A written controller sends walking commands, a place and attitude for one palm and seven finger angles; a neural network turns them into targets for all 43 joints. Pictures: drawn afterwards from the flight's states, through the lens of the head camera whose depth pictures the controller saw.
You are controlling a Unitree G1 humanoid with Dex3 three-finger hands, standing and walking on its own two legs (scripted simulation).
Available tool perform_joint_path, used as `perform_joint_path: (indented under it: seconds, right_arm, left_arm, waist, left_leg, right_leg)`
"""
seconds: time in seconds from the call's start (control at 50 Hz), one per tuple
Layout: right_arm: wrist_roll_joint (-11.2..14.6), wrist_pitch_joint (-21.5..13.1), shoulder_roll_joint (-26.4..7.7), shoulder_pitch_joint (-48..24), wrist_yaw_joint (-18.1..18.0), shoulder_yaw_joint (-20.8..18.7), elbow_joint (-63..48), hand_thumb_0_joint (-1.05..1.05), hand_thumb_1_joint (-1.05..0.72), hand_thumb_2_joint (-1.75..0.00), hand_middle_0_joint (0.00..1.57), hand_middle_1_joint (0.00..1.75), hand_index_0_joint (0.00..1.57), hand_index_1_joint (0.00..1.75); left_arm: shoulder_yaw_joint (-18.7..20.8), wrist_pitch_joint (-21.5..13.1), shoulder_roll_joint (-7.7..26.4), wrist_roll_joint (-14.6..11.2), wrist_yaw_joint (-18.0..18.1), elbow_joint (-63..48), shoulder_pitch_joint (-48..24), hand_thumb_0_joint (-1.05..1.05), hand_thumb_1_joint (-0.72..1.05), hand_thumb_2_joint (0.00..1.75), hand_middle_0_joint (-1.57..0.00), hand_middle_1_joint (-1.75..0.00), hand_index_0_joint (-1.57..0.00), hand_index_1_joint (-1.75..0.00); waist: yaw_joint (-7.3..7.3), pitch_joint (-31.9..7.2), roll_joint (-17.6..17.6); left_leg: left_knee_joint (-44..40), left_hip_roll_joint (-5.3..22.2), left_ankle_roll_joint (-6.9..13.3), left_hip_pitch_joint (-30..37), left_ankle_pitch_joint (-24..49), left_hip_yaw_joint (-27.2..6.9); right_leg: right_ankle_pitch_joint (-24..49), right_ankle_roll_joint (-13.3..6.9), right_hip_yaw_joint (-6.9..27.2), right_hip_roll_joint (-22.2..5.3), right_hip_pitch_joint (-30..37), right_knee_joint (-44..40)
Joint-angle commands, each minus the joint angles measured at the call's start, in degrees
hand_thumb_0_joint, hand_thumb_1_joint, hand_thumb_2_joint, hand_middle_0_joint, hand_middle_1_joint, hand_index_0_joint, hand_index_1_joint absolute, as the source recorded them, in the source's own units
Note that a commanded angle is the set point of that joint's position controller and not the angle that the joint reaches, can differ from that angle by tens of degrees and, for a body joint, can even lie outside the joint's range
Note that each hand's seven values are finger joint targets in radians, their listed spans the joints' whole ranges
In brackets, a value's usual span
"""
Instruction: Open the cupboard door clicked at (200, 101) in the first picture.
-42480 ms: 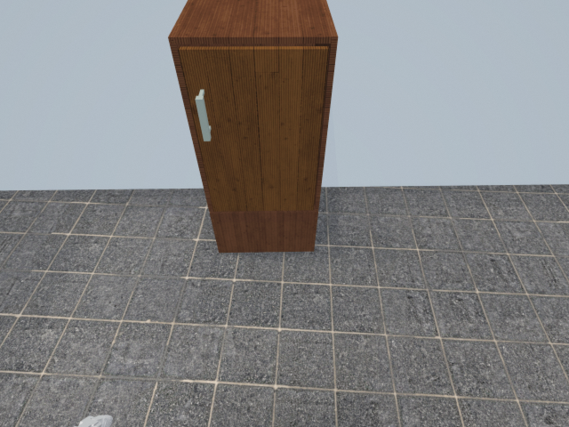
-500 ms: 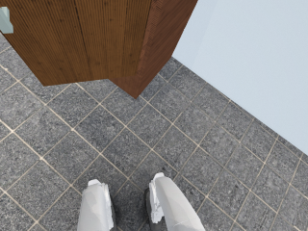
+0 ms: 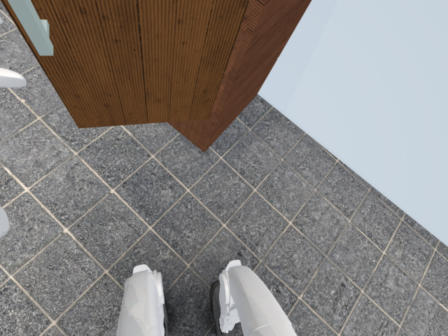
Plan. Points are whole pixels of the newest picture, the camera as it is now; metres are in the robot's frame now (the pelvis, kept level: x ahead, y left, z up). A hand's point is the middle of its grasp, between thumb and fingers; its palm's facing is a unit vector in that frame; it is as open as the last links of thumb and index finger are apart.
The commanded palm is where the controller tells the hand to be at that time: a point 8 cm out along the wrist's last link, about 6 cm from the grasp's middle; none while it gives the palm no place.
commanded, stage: move the hooked fingers beside the handle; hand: left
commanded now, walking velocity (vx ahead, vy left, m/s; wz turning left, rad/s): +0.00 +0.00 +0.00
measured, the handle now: (28, 5) +0.60 +0.24 +0.07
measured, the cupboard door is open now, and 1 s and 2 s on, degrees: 49 49 49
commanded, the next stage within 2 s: slide the fingers in behind the handle in 0.16 s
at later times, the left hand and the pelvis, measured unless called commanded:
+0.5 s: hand out of the picture +0.54 +0.28 +0.07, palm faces +0.09 -1.00 -0.01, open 14.0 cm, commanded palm +0.54 +0.29 +0.06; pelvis -0.01 +0.00 +0.00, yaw +0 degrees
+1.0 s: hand (20, 40) +0.55 +0.25 +0.06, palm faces +0.10 -1.00 -0.01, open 14.0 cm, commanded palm +0.54 +0.26 +0.06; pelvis +0.00 -0.01 +0.00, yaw +0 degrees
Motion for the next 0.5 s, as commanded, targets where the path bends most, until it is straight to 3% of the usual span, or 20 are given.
perform_joint_path:
  seconds: [0.0,0.04,0.1,0.14,0.18,0.22,0.28,0.32,0.4,0.46,0.48]
  right_arm:
    - [-0.18,0.24,-12.88,13.62,-0.85,-4.53,-0.3,0.0,-0.9,-0.9,0.2,0.3,0.2,0.3]
    - [-0.11,0.51,-12.98,13.4,-0.9,-4.65,-0.58,0.0,-0.9,-0.9,0.2,0.3,0.2,0.3]
    - [0.03,0.39,-12.89,13.13,-0.89,-4.61,-0.67,0.0,-0.9,-0.9,0.2,0.3,0.2,0.3]
    - [0.13,0.39,-13.1,13.04,-1.12,-4.61,-0.49,0.0,-0.9,-0.9,0.2,0.3,0.2,0.3]
    - [0.16,0.19,-12.97,12.91,-1.12,-4.53,-0.19,0.0,-0.9,-0.9,0.2,0.3,0.2,0.3]
    - [0.28,0.09,-13.17,12.89,-1.29,-4.38,-0.1,0.0,-0.9,-0.9,0.2,0.3,0.2,0.3]
    - [0.27,-0.09,-13.1,12.96,-1.4,-4.32,0.01,0.0,-0.9,-0.9,0.2,0.3,0.2,0.3]
    - [0.13,-0.21,-13.04,13.24,-1.26,-4.58,0.31,0.0,-0.9,-0.9,0.2,0.3,0.2,0.3]
    - [0.08,-0.17,-12.85,13.7,-1.11,-4.69,0.48,0.0,-0.9,-0.9,0.2,0.3,0.2,0.3]
    - [-0.02,-0.04,-12.78,13.48,-0.97,-4.81,0.23,0.0,-0.9,-0.9,0.2,0.3,0.2,0.3]
    - [-0.02,-0.19,-12.61,13.27,-0.79,-4.8,0.24,0.0,-0.9,-0.9,0.2,0.3,0.2,0.3]
  left_arm:
    - [2.23,-4.81,17.24,-1.28,0.62,-12.54,-21.89,0.0,-0.5,0.3,-0.3,-1.2,-0.3,-1.2]
    - [3.02,-4.8,17.94,-1.48,0.38,-12.16,-20.51,0.0,-0.5,0.3,-0.3,-1.2,-0.3,-1.2]
    - [2.54,-5.22,16.84,-2.09,-0.14,-12.31,-20.65,0.0,-0.5,0.3,-0.3,-1.2,-0.3,-1.2]
    - [3.18,-5.38,18.14,-2.28,-0.32,-11.85,-21.22,0.0,-0.5,0.3,-0.3,-1.2,-0.3,-1.2]
    - [1.83,-5.45,16.71,-2.33,-0.7,-11.79,-21.93,0.0,-0.5,0.3,-0.3,-1.2,-0.3,-1.2]
    - [2.48,-5.5,17.8,-2.39,-0.76,-10.36,-22.39,0.0,-0.5,0.3,-0.3,-1.2,-0.3,-1.2]
    - [0.2,-5.18,15.5,-2.39,-0.87,-10.72,-23.39,0.0,-0.5,0.3,-0.3,-1.2,-0.3,-1.2]
    - [-0.01,-5.51,14.55,-2.57,-0.89,-12.12,-23.89,0.0,-0.5,0.3,-0.3,-1.2,-0.3,-1.2]
    - [0.27,-4.74,13.36,-2.91,-0.28,-11.39,-22.5,0.0,-0.5,0.3,-0.3,-1.2,-0.3,-1.2]
    - [1.38,-4.75,14.74,-2.45,0.92,-13.3,-22.0,0.0,-0.5,0.3,-0.3,-1.2,-0.3,-1.2]
    - [0.21,-4.81,13.16,-2.42,1.3,-13.71,-22.65,0.0,-0.5,0.3,-0.3,-1.2,-0.3,-1.2]
  waist:
    - [0.89,-32.71,19.25]
    - [1.05,-32.81,17.25]
    - [0.72,-32.54,16.7]
    - [0.55,-31.8,15.85]
    - [0.24,-32.15,16.18]
    - [0.12,-31.34,15.93]
    - [-0.5,-31.21,15.9]
    - [0.01,-33.43,18.48]
    - [0.07,-32.6,17.05]
    - [1.0,-33.54,17.47]
    - [0.61,-33.49,16.94]
  left_leg:
    - [-7.94,0.56,-2.26,42.68,31.89,-7.19]
    - [-8.0,0.53,-2.14,41.7,31.34,-6.78]
    - [-7.94,0.39,-1.83,40.74,29.89,-6.7]
    - [-7.98,0.47,-1.74,39.66,28.48,-6.6]
    - [-7.88,0.35,-1.65,39.05,26.71,-6.51]
    - [-7.72,0.39,-1.66,38.42,26.12,-6.66]
    - [-7.79,0.3,-1.43,37.73,24.07,-6.63]
    - [-7.88,0.44,-2.01,41.08,26.47,-7.45]
    - [-8.02,0.43,-1.79,40.64,26.55,-7.36]
    - [-8.37,0.38,-1.86,40.78,26.71,-6.91]
    - [-8.39,0.21,-1.69,39.88,25.23,-6.61]
  right_leg:
    - [15.64,-2.21,1.42,1.56,0.81,-5.7]
    - [16.01,-1.98,1.56,1.66,2.35,-6.12]
    - [15.71,-2.03,1.75,1.7,2.24,-6.0]
    - [15.12,-1.86,1.79,1.71,2.47,-6.17]
    - [14.24,-1.88,1.79,1.67,2.01,-6.12]
    - [13.86,-1.94,1.8,1.7,1.41,-5.87]
    - [12.92,-1.88,1.89,1.6,1.03,-6.07]
    - [13.45,-2.14,1.56,1.5,-0.48,-5.54]
    - [13.66,-2.12,1.57,1.52,-0.06,-5.82]
    - [13.87,-2.04,1.78,1.48,1.51,-6.2]
    - [13.4,-1.92,1.99,1.56,1.87,-6.47]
